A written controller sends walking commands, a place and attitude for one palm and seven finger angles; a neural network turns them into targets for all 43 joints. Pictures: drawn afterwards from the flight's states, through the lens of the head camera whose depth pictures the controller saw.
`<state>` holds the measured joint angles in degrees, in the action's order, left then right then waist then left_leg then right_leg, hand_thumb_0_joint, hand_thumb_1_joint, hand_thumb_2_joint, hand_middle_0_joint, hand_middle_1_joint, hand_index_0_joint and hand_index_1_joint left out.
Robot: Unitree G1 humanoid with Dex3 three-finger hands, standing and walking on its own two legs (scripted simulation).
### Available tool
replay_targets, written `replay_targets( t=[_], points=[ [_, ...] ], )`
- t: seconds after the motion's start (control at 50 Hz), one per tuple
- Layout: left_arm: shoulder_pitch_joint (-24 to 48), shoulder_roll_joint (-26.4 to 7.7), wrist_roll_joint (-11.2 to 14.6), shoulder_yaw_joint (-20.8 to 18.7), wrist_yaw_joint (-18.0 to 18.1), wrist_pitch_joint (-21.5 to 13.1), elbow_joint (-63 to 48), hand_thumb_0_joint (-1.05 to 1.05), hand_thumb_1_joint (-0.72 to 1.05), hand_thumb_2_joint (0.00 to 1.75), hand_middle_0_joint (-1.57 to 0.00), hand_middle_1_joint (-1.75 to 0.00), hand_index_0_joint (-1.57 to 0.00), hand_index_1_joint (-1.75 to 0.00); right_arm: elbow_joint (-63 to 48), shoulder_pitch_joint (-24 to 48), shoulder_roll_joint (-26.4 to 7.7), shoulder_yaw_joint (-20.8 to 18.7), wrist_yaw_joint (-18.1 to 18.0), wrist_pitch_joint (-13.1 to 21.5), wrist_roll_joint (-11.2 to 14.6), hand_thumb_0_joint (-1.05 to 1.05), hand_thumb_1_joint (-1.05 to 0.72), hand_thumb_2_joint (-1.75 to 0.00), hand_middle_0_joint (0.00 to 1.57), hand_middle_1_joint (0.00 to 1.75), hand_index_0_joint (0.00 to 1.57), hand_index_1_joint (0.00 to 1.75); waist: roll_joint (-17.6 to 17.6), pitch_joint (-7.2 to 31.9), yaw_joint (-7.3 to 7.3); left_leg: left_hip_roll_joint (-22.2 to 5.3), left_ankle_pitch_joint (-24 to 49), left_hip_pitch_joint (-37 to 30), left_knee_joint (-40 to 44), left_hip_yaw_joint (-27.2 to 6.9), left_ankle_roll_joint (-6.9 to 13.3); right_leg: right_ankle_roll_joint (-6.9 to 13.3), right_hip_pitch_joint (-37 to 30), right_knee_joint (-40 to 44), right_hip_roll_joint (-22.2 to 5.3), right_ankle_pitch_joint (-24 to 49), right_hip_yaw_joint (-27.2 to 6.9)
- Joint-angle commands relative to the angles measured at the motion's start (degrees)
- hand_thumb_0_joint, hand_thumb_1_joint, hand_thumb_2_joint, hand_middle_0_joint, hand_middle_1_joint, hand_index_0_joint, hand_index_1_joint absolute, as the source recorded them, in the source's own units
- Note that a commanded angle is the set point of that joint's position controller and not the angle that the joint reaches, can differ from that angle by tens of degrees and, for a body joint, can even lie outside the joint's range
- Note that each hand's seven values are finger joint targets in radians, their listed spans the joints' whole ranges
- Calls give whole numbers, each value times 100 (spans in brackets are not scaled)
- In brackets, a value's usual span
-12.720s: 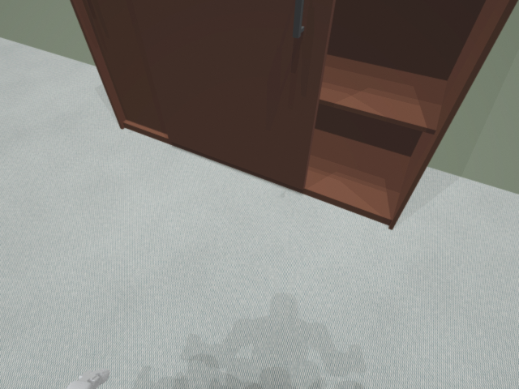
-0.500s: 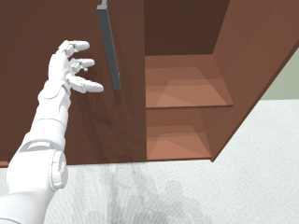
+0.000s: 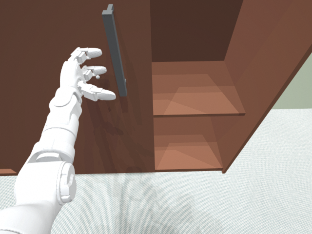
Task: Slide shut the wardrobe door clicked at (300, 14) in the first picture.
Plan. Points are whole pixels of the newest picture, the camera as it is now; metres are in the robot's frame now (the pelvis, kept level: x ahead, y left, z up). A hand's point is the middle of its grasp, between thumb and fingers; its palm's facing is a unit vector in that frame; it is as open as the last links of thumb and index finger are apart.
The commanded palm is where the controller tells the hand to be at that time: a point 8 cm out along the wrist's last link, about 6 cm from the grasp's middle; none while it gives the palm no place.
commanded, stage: feel for the door with the fingertips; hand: left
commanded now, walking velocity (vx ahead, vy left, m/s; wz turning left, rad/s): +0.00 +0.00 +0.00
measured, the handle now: (117, 56) +0.54 +0.09 +0.18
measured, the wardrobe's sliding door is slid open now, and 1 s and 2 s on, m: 0.45 0.45 0.45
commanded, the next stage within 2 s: slide the fingers in behind the handle in 0.72 s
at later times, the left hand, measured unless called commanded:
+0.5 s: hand (103, 70) +0.49 +0.13 +0.17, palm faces +0.02 -1.00 +0.00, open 14.0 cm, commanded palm +0.47 +0.18 +0.16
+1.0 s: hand (104, 70) +0.50 +0.13 +0.16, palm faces +0.01 -1.00 +0.01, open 13.8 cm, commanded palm +0.47 +0.17 +0.16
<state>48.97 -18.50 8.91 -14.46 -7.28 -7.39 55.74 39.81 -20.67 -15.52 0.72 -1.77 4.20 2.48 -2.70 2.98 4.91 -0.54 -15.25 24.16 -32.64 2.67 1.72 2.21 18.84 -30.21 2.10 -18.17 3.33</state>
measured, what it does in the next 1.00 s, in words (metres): stands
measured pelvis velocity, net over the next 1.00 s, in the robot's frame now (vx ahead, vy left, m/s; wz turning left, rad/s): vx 0.00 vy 0.01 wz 0.00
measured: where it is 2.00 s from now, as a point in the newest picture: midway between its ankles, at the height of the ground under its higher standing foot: outside the picture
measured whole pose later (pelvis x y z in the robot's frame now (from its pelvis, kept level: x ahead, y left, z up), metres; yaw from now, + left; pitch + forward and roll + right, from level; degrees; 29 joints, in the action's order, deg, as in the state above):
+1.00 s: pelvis +0.00 +0.01 +0.00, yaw +0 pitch +9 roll -1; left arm 56.8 -19.0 6.5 -15.4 -4.0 -10.7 64.0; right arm 41.1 -22.6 -15.5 0.4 -0.6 4.0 1.1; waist -2.6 3.1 6.8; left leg -0.3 -15.5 28.0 -34.3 2.9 2.2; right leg 1.8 22.8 -32.1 1.8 -18.4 3.0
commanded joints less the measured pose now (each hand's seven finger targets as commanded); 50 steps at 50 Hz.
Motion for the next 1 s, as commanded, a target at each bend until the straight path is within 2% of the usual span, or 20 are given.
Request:
replay_targets(
  t=[0.0, 0.04, 0.1, 0.12, 0.16, 0.2, 0.22, 0.26, 0.32, 0.36, 0.5, 0.56, 0.58, 0.66, 0.7, 0.78, 0.82, 0.88, 0.9, 0.98],
  points=[
    [3262, -1021, -15, -107, 149, -450, -1276, 0, -50, 30, -30, -120, -30, -120, -402, -386, -784, -299, -18, 198, -1, 0, -90, -90, 20, 30, 20, 30, 175, 1810, 199, 51, 1556, -1660, 79, -361, 139, -141, 185, 323, 11, 1966, -269],
    [3426, -866, -49, -11, 229, -511, -1371, 0, -50, 30, -30, -120, -30, -120, -399, -355, -745, -296, 1, 235, -12, 0, -90, -90, 20, 30, 20, 30, 0, 1967, 227, 63, 1605, -1786, 50, -359, 123, -143, 227, 287, -1, 1996, -265],
    [3111, -1039, -83, -220, 339, -571, -1355, 0, -50, 30, -30, -120, -30, -120, -433, -360, -750, -303, 28, 219, -33, 0, -90, -90, 20, 30, 20, 30, 247, 2273, 83, 72, 1847, -1756, 29, -359, 127, -137, -83, 208, 9, 2302, -280],
    [3133, -862, -79, -85, 346, -556, -1303, 0, -50, 30, -30, -120, -30, -120, -460, -306, -721, -284, 36, 219, -29, 0, -90, -90, 20, 30, 20, 30, 167, 2144, 110, 87, 1815, -1677, 37, -313, 125, -143, -73, 220, 0, 2355, -287],
    [2974, -1091, -120, -295, 407, -516, -1004, 0, -50, 30, -30, -120, -30, -120, -431, -381, -755, -292, 42, 182, -48, 0, -90, -90, 20, 30, 20, 30, 520, 1963, 62, 99, 1692, -1377, 47, -288, 150, -159, -200, 235, -13, 2362, -284],
    [2951, -1468, -170, -569, 441, -470, -940, 0, -50, 30, -30, -120, -30, -120, -487, -367, -780, -280, 25, 138, -27, 0, -90, -90, 20, 30, 20, 30, 608, 1907, 17, 128, 1517, -1130, 87, -212, 173, -197, -379, 256, -35, 2449, -363],
    [3013, -1379, -198, -478, 436, -451, -896, 0, -50, 30, -30, -120, -30, -120, -521, -354, -757, -262, 17, 124, -30, 0, -90, -90, 20, 30, 20, 30, 543, 1827, 38, 138, 1443, -1060, 123, -183, 176, -202, -386, 269, -45, 2448, -372],
    [3152, -1594, -281, -576, 458, -483, -892, 0, -50, 30, -30, -120, -30, -120, -493, -418, -767, -267, -1, 77, -46, 0, -90, -90, 20, 30, 20, 30, 373, 1814, 45, 132, 1478, -1030, 93, -166, 182, -190, -396, 262, -76, 2461, -392],
    [3183, -1418, -253, -466, 379, -613, -1189, 0, -50, 30, -30, -120, -30, -120, -551, -410, -721, -285, 8, 101, -45, 0, -90, -90, 20, 30, 20, 30, 125, 2127, 49, 127, 1747, -1368, 41, -160, 173, -175, -405, 235, -37, 2692, -409],
    [3223, -1397, -180, -435, 293, -662, -1143, 0, -50, 30, -30, -120, -30, -120, -500, -487, -750, -307, -10, 77, -53, 0, -90, -90, 20, 30, 20, 30, 390, 2197, 122, 113, 1840, -1370, 23, -171, 184, -190, -498, 243, -32, 2833, -402],
    [3246, -1094, -111, -143, 51, -448, -827, 0, -50, 30, -30, -120, -30, -120, -391, -559, -782, -326, -10, 51, -9, 0, -90, -90, 20, 30, 20, 30, 128, 1880, 234, 114, 1757, -1439, 37, -183, 177, -191, -115, 319, -13, 2671, -359],
    [3355, -1068, -58, -188, 118, -450, -803, 0, -50, 30, -30, -120, -30, -120, -331, -636, -805, -353, -1, 52, -39, 0, -90, -90, 20, 30, 20, 30, 272, 1916, 253, 97, 1803, -1480, 21, -220, 183, -188, -68, 344, -9, 2567, -339],
    [3479, -1337, -74, -402, 164, -500, -917, 0, -50, 30, -30, -120, -30, -120, -312, -648, -828, -356, -3, 58, -46, 0, -90, -90, 20, 30, 20, 30, 224, 2037, 224, 104, 1840, -1475, 16, -232, 177, -189, -129, 300, -4, 2636, -349],
    [3450, -1338, -154, -385, 243, -585, -782, 0, -50, 30, -30, -120, -30, -120, -279, -700, -824, -361, 24, 54, -82, 0, -90, -90, 20, 30, 20, 30, 289, 2058, 227, 96, 1904, -1432, -12, -235, 181, -185, -122, 256, -9, 2642, -344],
    [3760, -1318, -202, -303, 261, -595, -713, 0, -50, 30, -30, -120, -30, -120, -270, -684, -820, -333, 28, 59, -75, 0, -90, -90, 20, 30, 20, 30, 248, 1873, 333, 107, 1653, -1330, 10, -253, 179, -200, 38, 274, -5, 2422, -351],
    [3885, -1366, -259, -336, 290, -644, -554, 0, -50, 30, -30, -120, -30, -120, -255, -718, -847, -332, 34, 60, -85, 0, -90, -90, 20, 30, 20, 30, 56, 1970, 346, 84, 1648, -1489, -47, -318, 157, -163, 276, 240, 13, 2160, -333],
    [4211, -1213, -264, -179, 298, -658, -490, 0, -50, 30, -30, -120, -30, -120, -215, -757, -842, -332, 33, 93, -96, 0, -90, -90, 20, 30, 20, 30, 83, 1916, 460, 55, 1552, -1526, -40, -371, 140, -172, 460, 248, 25, 1965, -308],
    [3861, -1091, -253, -188, 306, -688, -362, 0, -50, 30, -30, -120, -30, -120, -239, -773, -846, -337, 65, 109, -109, 0, -90, -90, 20, 30, 20, 30, 57, 2065, 356, 30, 1689, -1674, -77, -428, 110, -136, 547, 178, 51, 1904, -258],
    [4003, -932, -233, -36, 304, -717, -539, 0, -50, 30, -30, -120, -30, -120, -255, -755, -836, -343, 75, 126, -108, 0, -90, -90, 20, 30, 20, 30, 14, 2158, 417, 14, 1721, -1781, -77, -443, 100, -145, 597, 167, 54, 1908, -248],
    [3703, -966, -210, -155, 338, -777, -615, 0, -50, 30, -30, -120, -30, -120, -259, -768, -857, -365, 113, 145, -116, 0, -90, -90, 20, 30, 20, 30, 91, 2283, 292, -18, 1905, -1892, -91, -491, 76, -116, 566, 112, 83, 1951, -202]
  ],
)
